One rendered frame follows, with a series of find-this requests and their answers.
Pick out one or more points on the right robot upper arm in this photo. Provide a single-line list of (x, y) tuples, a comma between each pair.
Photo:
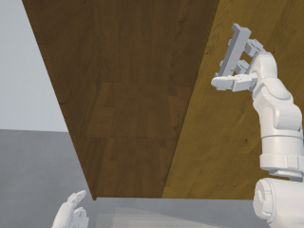
[(280, 202)]

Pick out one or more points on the robot left hand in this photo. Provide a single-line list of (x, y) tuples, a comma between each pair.
[(71, 217)]

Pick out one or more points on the wardrobe door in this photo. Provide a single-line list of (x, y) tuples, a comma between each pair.
[(217, 151)]

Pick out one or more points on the robot right hand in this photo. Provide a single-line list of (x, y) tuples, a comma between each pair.
[(262, 66)]

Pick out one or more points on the robot right forearm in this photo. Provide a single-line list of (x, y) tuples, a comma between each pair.
[(281, 130)]

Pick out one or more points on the handle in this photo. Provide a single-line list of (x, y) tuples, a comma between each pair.
[(234, 51)]

